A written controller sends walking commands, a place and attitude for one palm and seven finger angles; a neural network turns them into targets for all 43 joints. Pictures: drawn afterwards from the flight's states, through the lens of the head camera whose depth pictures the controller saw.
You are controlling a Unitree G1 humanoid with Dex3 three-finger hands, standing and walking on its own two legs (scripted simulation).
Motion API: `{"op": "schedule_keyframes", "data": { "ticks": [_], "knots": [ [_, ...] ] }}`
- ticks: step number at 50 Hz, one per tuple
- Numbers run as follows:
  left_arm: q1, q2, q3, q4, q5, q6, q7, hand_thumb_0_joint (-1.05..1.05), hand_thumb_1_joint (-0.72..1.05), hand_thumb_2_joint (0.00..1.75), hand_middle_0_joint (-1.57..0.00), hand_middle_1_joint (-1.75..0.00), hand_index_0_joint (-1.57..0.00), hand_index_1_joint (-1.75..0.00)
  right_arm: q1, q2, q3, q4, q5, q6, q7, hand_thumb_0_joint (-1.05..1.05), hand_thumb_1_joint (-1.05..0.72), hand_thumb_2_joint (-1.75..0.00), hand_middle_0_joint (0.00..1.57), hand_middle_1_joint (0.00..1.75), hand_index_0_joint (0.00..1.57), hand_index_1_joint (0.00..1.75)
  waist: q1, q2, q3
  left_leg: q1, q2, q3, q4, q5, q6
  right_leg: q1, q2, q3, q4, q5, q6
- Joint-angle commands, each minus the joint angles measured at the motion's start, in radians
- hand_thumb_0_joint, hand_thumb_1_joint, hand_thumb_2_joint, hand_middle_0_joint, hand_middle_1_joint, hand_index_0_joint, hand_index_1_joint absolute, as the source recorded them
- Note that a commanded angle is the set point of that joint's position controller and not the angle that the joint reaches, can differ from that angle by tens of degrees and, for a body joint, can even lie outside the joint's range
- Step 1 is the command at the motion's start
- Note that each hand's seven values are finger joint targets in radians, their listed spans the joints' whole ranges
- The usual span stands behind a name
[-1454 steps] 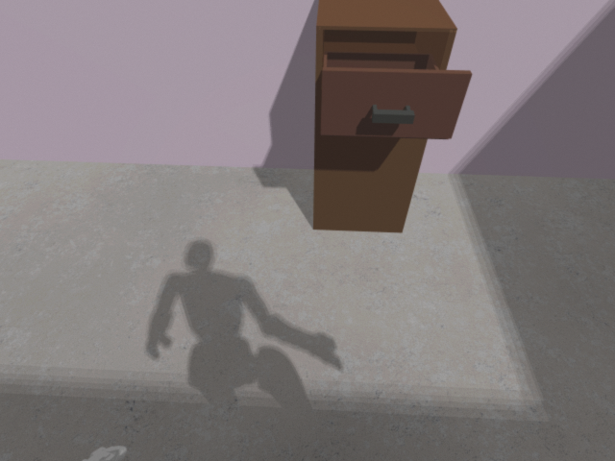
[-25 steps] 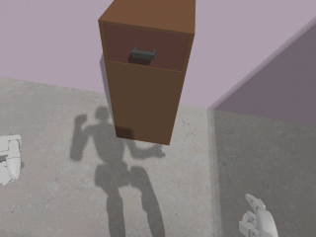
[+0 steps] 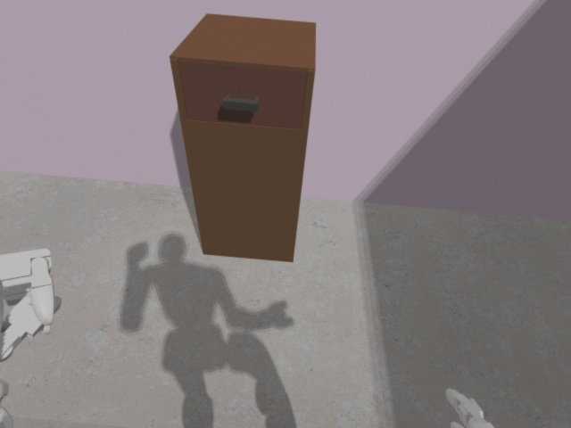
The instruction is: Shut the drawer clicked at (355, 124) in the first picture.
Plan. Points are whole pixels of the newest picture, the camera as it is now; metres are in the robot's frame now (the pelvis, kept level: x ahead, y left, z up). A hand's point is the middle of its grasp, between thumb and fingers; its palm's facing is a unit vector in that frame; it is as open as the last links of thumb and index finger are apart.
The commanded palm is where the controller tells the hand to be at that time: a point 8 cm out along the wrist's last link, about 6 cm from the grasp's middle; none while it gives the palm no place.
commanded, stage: stop stepping back and stand still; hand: left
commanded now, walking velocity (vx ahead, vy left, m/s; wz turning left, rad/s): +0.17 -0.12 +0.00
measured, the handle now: (241, 101) +0.98 +0.16 +0.01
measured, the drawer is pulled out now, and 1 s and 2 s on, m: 0.00 0.00 0.00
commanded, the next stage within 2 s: let the arm hang, fingers relaxed in 1.18 s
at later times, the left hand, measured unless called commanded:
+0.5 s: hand (68, 335) +0.16 +0.21 +0.18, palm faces +0.41 -0.80 -0.44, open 3.2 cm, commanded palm +0.11 +0.26 +0.19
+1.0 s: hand (59, 298) +0.21 +0.24 +0.17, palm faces +0.38 -0.79 -0.49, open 3.2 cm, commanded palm +0.14 +0.28 +0.19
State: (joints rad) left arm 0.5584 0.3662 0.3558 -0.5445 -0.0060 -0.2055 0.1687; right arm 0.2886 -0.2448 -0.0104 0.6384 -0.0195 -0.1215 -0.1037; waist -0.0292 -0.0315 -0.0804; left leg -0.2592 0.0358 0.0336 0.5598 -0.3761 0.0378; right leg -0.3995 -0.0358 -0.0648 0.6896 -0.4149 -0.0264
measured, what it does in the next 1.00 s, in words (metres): steps on the spot: right foot, then left foot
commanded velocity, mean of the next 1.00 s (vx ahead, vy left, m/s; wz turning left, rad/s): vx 0.05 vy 0.02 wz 0.00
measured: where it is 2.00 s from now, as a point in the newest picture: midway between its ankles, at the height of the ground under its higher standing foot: outside the picture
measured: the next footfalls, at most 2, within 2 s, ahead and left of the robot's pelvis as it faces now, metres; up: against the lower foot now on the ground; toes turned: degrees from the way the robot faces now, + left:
right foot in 0.22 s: +0.08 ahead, -0.12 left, +0.00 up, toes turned -1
left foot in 0.50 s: +0.04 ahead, +0.10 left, +0.00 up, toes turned +6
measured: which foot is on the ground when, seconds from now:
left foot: down 0.00-0.22, up 0.24-0.48, down 0.50-1.00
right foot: up 0.00-0.20, down 0.22-1.00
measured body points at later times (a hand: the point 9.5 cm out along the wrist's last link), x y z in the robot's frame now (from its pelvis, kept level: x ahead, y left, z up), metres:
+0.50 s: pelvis -0.01 -0.03 +0.00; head -0.03 -0.02 +0.45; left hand +0.13 +0.25 +0.20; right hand +0.15 -0.28 -0.07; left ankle +0.00 +0.09 -0.73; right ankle +0.04 -0.12 -0.73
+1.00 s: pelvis +0.02 +0.00 +0.01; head +0.04 +0.00 +0.46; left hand +0.18 +0.28 +0.19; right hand +0.19 -0.23 -0.07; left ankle +0.00 +0.10 -0.73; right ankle +0.04 -0.12 -0.73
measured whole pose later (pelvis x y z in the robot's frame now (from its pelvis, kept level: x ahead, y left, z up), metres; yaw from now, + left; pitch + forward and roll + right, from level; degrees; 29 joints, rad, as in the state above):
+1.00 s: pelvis +0.02 +0.00 +0.01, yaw +2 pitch +0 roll +0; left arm 0.61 0.39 0.36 -0.55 -0.01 -0.22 0.14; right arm 0.21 -0.19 0.02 0.60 0.00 -0.11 -0.07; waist 0.00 -0.01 0.04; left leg -0.21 0.00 0.07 0.49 -0.28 0.02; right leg -0.25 -0.01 -0.04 0.49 -0.24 0.00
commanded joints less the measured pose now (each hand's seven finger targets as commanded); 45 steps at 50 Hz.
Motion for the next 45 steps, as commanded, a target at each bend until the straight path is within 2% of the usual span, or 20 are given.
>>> {"op": "schedule_keyframes", "data": {
  "ticks": [1, 2, 4, 6, 8, 9, 10, 11, 12, 14, 17, 20, 22, 23, 26, 30, 32, 35, 39, 45],
  "knots": [
    [-0.011, 0.216, 0.165, -0.226, 0.004, -0.092, 0.022, 0.0, 0.9, 0.9, -1.4, -1.6, -1.4, -1.6, -0.117, -0.088, -0.036, -0.16, 0.008, -0.084, 0.007, 0.0, -0.9, -0.9, 0.2, 0.3, 0.2, 0.3, 0.005, 0.221, 0.068, 0.136, 0.324, -0.511, -0.348, -0.026, 0.199, -0.3, 0.018, 0.059, 0.442, -0.077, 0.031],
    [-0.018, 0.221, 0.165, -0.284, 0.002, -0.092, 0.017, 0.0, 0.9, 0.9, -1.4, -1.6, -1.4, -1.6, -0.124, -0.079, -0.033, -0.157, 0.003, -0.086, 0.018, 0.0, -0.9, -0.9, 0.2, 0.3, 0.2, 0.3, 0.001, 0.249, 0.071, 0.105, 0.306, -0.496, -0.336, 0.03, 0.2, -0.301, -0.017, 0.071, 0.433, -0.059, 0.03],
    [0.047, 0.19, 0.152, -0.283, 0.009, -0.09, 0.009, 0.0, 0.9, 0.9, -1.4, -1.6, -1.4, -1.6, -0.126, -0.077, -0.035, -0.15, 0.013, -0.087, 0.035, 0.0, -0.9, -0.9, 0.2, 0.3, 0.2, 0.3, 0.015, 0.25, 0.114, -0.03, 0.238, -0.29, -0.304, 0.081, 0.155, -0.145, -0.028, 0.037, 0.278, 0.015, 0.027],
    [0.086, 0.187, 0.154, -0.245, -0.001, -0.093, 0.011, 0.0, 0.9, 0.9, -1.4, -1.6, -1.4, -1.6, -0.134, -0.083, -0.029, -0.157, 0.014, -0.082, 0.03, 0.0, -0.9, -0.9, 0.2, 0.3, 0.2, 0.3, 0.023, 0.286, 0.125, -0.202, 0.182, -0.147, -0.3, -0.077, 0.104, 0.098, 0.011, -0.033, 0.091, 0.033, 0.026],
    [0.104, 0.195, 0.164, -0.172, 0.003, -0.085, 0.016, 0.0, 0.9, 0.9, -1.4, -1.6, -1.4, -1.6, -0.137, -0.087, -0.03, -0.16, 0.006, -0.06, 0.02, 0.0, -0.9, -0.9, 0.2, 0.3, 0.2, 0.3, 0.04, 0.253, 0.093, -0.365, 0.15, -0.099, -0.208, -0.273, 0.065, 0.354, 0.047, -0.068, -0.05, 0.015, 0.014],
    [0.094, 0.196, 0.161, -0.151, 0.008, -0.08, 0.016, 0.0, 0.9, 0.9, -1.4, -1.6, -1.4, -1.6, -0.145, -0.082, -0.034, -0.165, 0.007, -0.049, 0.017, 0.0, -0.9, -0.9, 0.2, 0.3, 0.2, 0.3, 0.052, 0.147, 0.086, -0.457, 0.098, -0.051, -0.033, -0.288, 0.037, 0.442, 0.023, 0.01, -0.141, -0.068, -0.01],
    [0.067, 0.215, 0.169, -0.131, 0.013, -0.07, 0.014, 0.0, 0.9, 0.9, -1.4, -1.6, -1.4, -1.6, -0.147, -0.069, -0.045, -0.168, 0.012, -0.036, 0.019, 0.0, -0.9, -0.9, 0.2, 0.3, 0.2, 0.3, 0.057, -0.154, 0.1, -0.512, -0.019, 0.038, 0.308, -0.243, 0.003, 0.372, -0.147, 0.347, -0.365, -0.287, -0.086],
    [0.044, 0.219, 0.179, -0.108, 0.0, -0.063, 0.01, 0.0, 0.9, 0.9, -1.4, -1.6, -1.4, -1.6, -0.16, -0.08, -0.053, -0.176, 0.018, -0.036, 0.021, 0.0, -0.9, -0.9, 0.2, 0.3, 0.2, 0.3, 0.049, -0.293, 0.109, -0.518, -0.052, -0.028, 0.577, -0.194, -0.01, 0.248, -0.357, 0.702, -0.546, -0.387, -0.145],
    [-0.032, 0.235, 0.191, -0.139, -0.008, -0.085, -0.004, 0.0, 0.9, 0.9, -1.4, -1.6, -1.4, -1.6, -0.149, -0.099, -0.063, -0.148, 0.001, -0.035, 0.024, 0.0, -0.9, -0.9, 0.2, 0.3, 0.2, 0.3, 0.017, -0.212, 0.138, -0.48, -0.022, -0.062, 0.677, -0.073, -0.021, 0.188, -0.353, 0.635, -0.546, -0.191, -0.152],
    [-0.09, 0.233, 0.19, -0.144, 0.002, -0.097, -0.008, 0.0, 0.9, 0.9, -1.4, -1.6, -1.4, -1.6, -0.119, -0.067, -0.047, -0.116, 0.002, -0.036, 0.032, 0.0, -0.9, -0.9, 0.2, 0.3, 0.2, 0.3, -0.009, -0.119, 0.016, -0.326, 0.014, -0.057, 0.65, -0.028, -0.031, 0.085, -0.31, 0.523, -0.52, -0.403, -0.157],
    [-0.038, 0.19, 0.139, -0.156, -0.005, -0.09, -0.019, 0.0, 0.9, 0.9, -1.4, -1.6, -1.4, -1.6, -0.151, -0.062, -0.039, -0.13, 0.006, -0.024, 0.015, 0.0, -0.9, -0.9, 0.2, 0.3, 0.2, 0.3, 0.002, -0.144, 0.063, -0.137, 0.02, 0.015, 0.421, 0.023, -0.025, -0.08, -0.233, 0.277, -0.51, -0.329, -0.104],
    [-0.03, 0.176, 0.112, -0.187, 0.001, -0.089, -0.003, 0.0, 0.9, 0.9, -1.4, -1.6, -1.4, -1.6, -0.156, -0.055, -0.03, -0.133, -0.001, -0.043, 0.0, 0.0, -0.9, -0.9, 0.2, 0.3, 0.2, 0.3, 0.018, -0.143, 0.065, -0.012, -0.011, 0.071, 0.151, -0.016, -0.004, -0.061, -0.215, 0.221, -0.49, -0.303, -0.088],
    [-0.022, 0.175, 0.114, -0.206, 0.006, -0.089, 0.008, 0.0, 0.9, 0.9, -1.4, -1.6, -1.4, -1.6, -0.139, -0.058, -0.027, -0.133, -0.006, -0.056, -0.006, 0.0, -0.9, -0.9, 0.2, 0.3, 0.2, 0.3, 0.014, -0.055, 0.07, 0.059, -0.024, 0.08, -0.022, 0.008, 0.006, -0.036, -0.189, 0.19, -0.427, -0.273, -0.069],
    [-0.024, 0.17, 0.111, -0.214, 0.006, -0.091, 0.009, 0.0, 0.9, 0.9, -1.4, -1.6, -1.4, -1.6, -0.13, -0.066, -0.028, -0.141, -0.007, -0.058, -0.006, 0.0, -0.9, -0.9, 0.2, 0.3, 0.2, 0.3, 0.01, 0.012, 0.077, 0.073, -0.017, 0.048, -0.099, -0.007, 0.014, -0.02, -0.164, 0.184, -0.371, -0.234, -0.051],
    [-0.03, 0.167, 0.126, -0.255, 0.011, -0.105, 0.017, 0.0, 0.9, 0.9, -1.4, -1.6, -1.4, -1.6, -0.131, -0.092, -0.033, -0.182, 0.01, -0.059, 0.004, 0.0, -0.9, -0.9, 0.2, 0.3, 0.2, 0.3, 0.026, 0.306, 0.079, -0.007, 0.237, -0.33, -0.323, -0.032, 0.108, 0.023, 0.002, 0.029, 0.007, 0.044, 0.033],
    [0.03, 0.192, 0.167, -0.209, 0.005, -0.089, 0.003, 0.0, 0.9, 0.9, -1.4, -1.6, -1.4, -1.6, -0.141, -0.07, -0.026, -0.175, 0.024, -0.057, 0.017, 0.0, -0.9, -0.9, 0.2, 0.3, 0.2, 0.3, 0.032, 0.217, 0.074, -0.129, 0.153, -0.124, -0.195, 0.174, 0.054, 0.22, 0.0, 0.041, -0.156, 0.174, 0.034],
    [0.032, 0.172, 0.141, -0.2, -0.003, -0.091, -0.005, 0.0, 0.9, 0.9, -1.4, -1.6, -1.4, -1.6, -0.148, -0.069, -0.028, -0.18, 0.025, -0.058, 0.027, 0.0, -0.9, -0.9, 0.2, 0.3, 0.2, 0.3, 0.021, 0.082, 0.065, -0.135, 0.061, -0.053, -0.092, 0.209, 0.008, 0.258, -0.045, 0.147, -0.238, 0.378, 0.011],
    [0.049, 0.156, 0.123, -0.161, -0.017, -0.074, -0.011, 0.0, 0.9, 0.9, -1.4, -1.6, -1.4, -1.6, -0.123, -0.067, -0.038, -0.168, 0.029, -0.04, 0.038, 0.0, -0.9, -0.9, 0.2, 0.3, 0.2, 0.3, 0.012, -0.084, 0.038, -0.063, -0.01, 0.0, 0.039, 0.069, -0.025, 0.17, -0.16, 0.324, -0.39, 0.203, -0.041],
    [0.034, 0.17, 0.128, -0.175, -0.012, -0.063, -0.001, 0.0, 0.9, 0.9, -1.4, -1.6, -1.4, -1.6, -0.143, -0.062, -0.027, -0.165, 0.023, -0.028, 0.031, 0.0, -0.9, -0.9, 0.2, 0.3, 0.2, 0.3, 0.017, -0.074, 0.01, 0.016, 0.001, -0.021, -0.064, 0.136, -0.014, 0.185, -0.144, 0.241, -0.359, 0.23, -0.037],
    [0.012, 0.17, 0.122, -0.238, -0.006, -0.072, -0.001, 0.0, 0.9, 0.9, -1.4, -1.6, -1.4, -1.6, -0.171, -0.074, -0.019, -0.189, 0.021, -0.034, 0.015, 0.0, -0.9, -0.9, 0.2, 0.3, 0.2, 0.3, 0.032, 0.134, -0.001, 0.018, 0.1, -0.108, -0.208, 0.372, 0.008, 0.26, -0.007, 0.076, -0.187, 0.381, 0.029]
  ]
}}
